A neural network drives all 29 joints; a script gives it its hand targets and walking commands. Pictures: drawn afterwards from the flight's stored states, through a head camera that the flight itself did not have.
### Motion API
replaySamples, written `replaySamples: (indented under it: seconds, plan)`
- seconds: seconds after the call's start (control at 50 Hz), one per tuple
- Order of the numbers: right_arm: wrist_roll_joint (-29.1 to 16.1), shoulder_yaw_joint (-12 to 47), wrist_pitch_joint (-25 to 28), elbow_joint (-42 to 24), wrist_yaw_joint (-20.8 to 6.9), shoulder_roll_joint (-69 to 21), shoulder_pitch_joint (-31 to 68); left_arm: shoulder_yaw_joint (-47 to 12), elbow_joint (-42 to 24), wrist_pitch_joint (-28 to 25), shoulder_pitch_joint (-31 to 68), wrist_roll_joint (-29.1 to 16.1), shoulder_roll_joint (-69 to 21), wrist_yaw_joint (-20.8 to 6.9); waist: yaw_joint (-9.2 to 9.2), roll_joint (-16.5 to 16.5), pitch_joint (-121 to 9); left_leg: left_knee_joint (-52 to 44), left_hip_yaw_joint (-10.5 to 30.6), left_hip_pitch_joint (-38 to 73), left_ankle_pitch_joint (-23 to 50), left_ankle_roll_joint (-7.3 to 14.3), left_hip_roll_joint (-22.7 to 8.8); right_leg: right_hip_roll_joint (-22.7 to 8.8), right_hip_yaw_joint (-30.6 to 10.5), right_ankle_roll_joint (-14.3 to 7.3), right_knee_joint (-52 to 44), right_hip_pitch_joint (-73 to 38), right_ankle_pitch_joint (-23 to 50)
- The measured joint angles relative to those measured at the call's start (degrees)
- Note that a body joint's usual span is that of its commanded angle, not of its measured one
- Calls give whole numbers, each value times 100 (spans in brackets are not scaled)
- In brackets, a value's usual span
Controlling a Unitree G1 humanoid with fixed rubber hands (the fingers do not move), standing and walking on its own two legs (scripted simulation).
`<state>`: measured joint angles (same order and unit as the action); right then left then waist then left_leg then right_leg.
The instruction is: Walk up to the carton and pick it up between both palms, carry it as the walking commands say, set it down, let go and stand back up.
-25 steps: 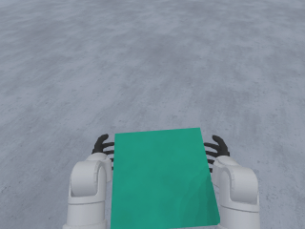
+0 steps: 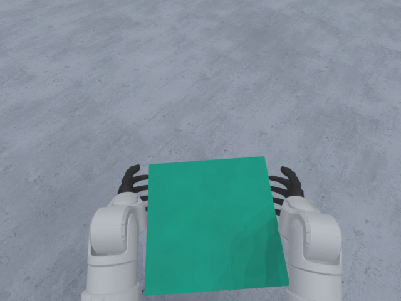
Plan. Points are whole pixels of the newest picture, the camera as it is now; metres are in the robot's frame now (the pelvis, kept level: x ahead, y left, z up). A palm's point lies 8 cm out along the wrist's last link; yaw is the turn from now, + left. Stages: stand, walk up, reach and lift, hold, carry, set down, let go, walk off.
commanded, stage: carry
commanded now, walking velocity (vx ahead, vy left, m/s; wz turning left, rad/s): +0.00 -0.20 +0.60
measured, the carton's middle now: (210, 227) +0.29 -0.01 -0.03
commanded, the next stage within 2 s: none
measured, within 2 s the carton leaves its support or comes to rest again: neither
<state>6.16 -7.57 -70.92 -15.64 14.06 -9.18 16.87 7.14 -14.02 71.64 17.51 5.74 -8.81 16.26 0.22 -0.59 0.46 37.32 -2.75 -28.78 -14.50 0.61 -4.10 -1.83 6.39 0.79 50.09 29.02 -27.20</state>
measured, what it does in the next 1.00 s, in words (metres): steps on the spot, turning left: right foot, then left foot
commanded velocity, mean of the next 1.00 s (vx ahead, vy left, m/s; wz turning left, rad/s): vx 0.00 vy -0.20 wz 0.60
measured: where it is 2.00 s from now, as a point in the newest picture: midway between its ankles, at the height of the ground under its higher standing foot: outside the picture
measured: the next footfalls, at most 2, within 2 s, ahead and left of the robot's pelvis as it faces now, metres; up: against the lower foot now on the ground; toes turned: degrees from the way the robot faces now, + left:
right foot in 0.06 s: +0.06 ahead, -0.13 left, +0.00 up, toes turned +10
left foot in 0.40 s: -0.01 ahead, +0.12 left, +0.00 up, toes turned +16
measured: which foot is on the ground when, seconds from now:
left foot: down 0.00-0.06, up 0.08-0.38, down 0.40-0.62, up 0.64-1.00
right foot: up 0.00-0.04, down 0.06-1.00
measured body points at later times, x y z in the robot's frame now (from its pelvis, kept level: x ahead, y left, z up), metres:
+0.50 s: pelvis +0.00 -0.04 -0.01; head +0.04 -0.03 +0.43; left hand +0.25 +0.18 +0.05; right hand +0.33 -0.11 +0.05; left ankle -0.05 +0.11 -0.72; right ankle +0.00 -0.14 -0.70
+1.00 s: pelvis +0.02 -0.09 -0.01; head +0.07 -0.09 +0.44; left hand +0.22 +0.19 +0.07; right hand +0.37 -0.07 +0.06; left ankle -0.06 +0.03 -0.69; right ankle +0.03 -0.13 -0.72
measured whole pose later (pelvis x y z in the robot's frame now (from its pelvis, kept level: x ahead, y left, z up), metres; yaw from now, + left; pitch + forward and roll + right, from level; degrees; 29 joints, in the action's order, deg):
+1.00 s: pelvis +0.02 -0.09 -0.01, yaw +31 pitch +4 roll +2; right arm 6.2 -8.6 -70.8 -17.7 14.2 -9.4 18.1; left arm 7.4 -15.1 69.9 18.1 5.4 -9.5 16.2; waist 0.1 -1.4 0.8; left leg 52.4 -3.4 -28.4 -21.6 -1.4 -2.9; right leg -6.3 19.5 -5.4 40.9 20.4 -24.9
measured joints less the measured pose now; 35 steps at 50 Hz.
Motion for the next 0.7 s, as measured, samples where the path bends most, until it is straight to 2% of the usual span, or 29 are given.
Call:
replaySamples:
  seconds: [0.04, 0.06, 0.08, 0.12, 0.16, 0.2, 0.28, 0.34, 0.38, 0.4, 0.44, 0.48, 0.52, 0.58, 0.6, 0.62, 0.64, 0.68, 0.7]
  plan:
    - [0, 0, 0, -118, 15, -3, 3, 0, -44, -59, 8, 0, -3, -57, -5, 3, -10, 2, 102, -70, 47, -104, 42, 20, -10, 0, -1106, -393, 300]
    - [0, 0, 7, -142, 18, -4, 25, -1, -69, -93, 0, 0, -5, -64, -9, -7, -1, 25, 131, -79, 50, -160, 70, -1, 2, -3, -1516, -545, 806]
    - [0, -8, 22, -141, 18, -3, 27, -1, -70, -124, -15, 0, -22, -56, -6, -24, 41, 171, 139, -86, -314, -187, 81, -17, 24, -52, -1501, -558, 1043]
    - [0, -45, -17, -163, 16, -3, 15, 0, -70, -101, -19, -10, -60, -30, -4, -2, 44, 1044, 130, -335, -1162, -221, 135, -102, 97, -187, -1461, -573, 1015]
    - [0, -45, -23, -181, 17, -2, 15, 0, -71, -94, -1, -10, -60, -29, -2, -4, 39, 1794, 135, -564, -1382, -234, 155, -201, 171, -256, -1529, -625, 968]
    - [-1, -45, -24, -199, 25, -1, 25, 0, -71, -101, 18, -10, -63, -23, 2, -13, 35, 1966, 142, -609, -1379, -291, 147, -310, 241, -271, -1543, -662, 944]
    - [-1, -45, -24, -231, 34, -1, 26, 0, -71, -122, 26, -10, -63, -39, 3, -20, 17, 1922, 126, -524, -1168, -331, 55, -435, 461, -273, -1540, -743, 895]
    - [-1, -46, -25, -236, 36, 1, 29, 0, -71, -129, 28, -10, -65, -41, 6, -24, 2, 1401, 61, -202, -829, -330, 44, -496, 649, -273, -1440, -765, 810]
    - [-1, -52, -26, -232, 36, -3, 28, 0, -70, -122, 29, -10, -66, -37, 8, -27, -2, 927, 33, 183, -643, -248, 49, -529, 763, -256, -1208, -759, 662]
    - [-1, -52, -27, -226, 32, -4, 36, 1, -82, -111, 30, -9, -66, -27, 12, -38, -27, 517, 40, 450, -201, -146, 34, -543, 798, -235, -965, -702, 525]
    - [-1, -52, 33, -213, 15, -8, 39, 4, -85, -125, 79, -10, -49, -21, 9, -7, -57, 414, 116, 537, -736, -71, 3, -511, 663, -171, -216, -394, 28]
    - [-1, -53, 87, -92, -31, -17, 46, 16, -86, -130, 25, -10, -36, -1, 6, 82, 92, 524, 259, 491, -858, -214, 63, -364, 355, -88, 342, -209, -280]
    - [-1, -53, 76, 24, -56, -18, 47, 16, -87, -49, -3, -10, -35, 62, 3, 59, 192, 438, 456, 487, -709, -400, 68, -177, 260, -48, 403, -184, -292]
    - [0, -54, 59, 41, -59, -22, 66, 18, -102, -16, 1, -10, -32, 83, -5, -40, 172, 416, 701, 324, -610, -532, 98, -12, 220, -47, -249, -284, -256]
    - [0, -54, 60, 36, -57, -23, 79, 20, -111, -23, 3, -10, -32, 84, -14, -66, 173, 416, 757, 292, -599, -574, 115, 24, 223, -74, -690, -405, 21]
    - [-1, -54, 60, 35, -52, -21, 90, 20, -109, -43, -7, -10, -35, 79, -19, -115, 202, 418, 775, 294, -580, -576, 97, 53, 255, -213, -791, -430, 359]
    - [0, -76, 49, 12, -51, -21, 86, 20, -108, -54, -9, -12, -59, 81, -22, -113, 224, 671, 764, 230, -945, -553, 128, 29, 292, -359, -776, -437, 472]
    - [0, -101, 23, -54, -43, -23, 86, 21, -108, -71, 7, -33, -61, 48, -19, -75, 227, 1660, 619, -88, -1646, -472, 198, -92, 383, -536, -804, -471, 476]
    - [0, -101, 22, -93, -35, -22, 87, 21, -109, -95, 14, -33, -62, 28, -17, -77, 225, 2094, 539, -237, -1695, -428, 205, -155, 433, -570, -857, -507, 472]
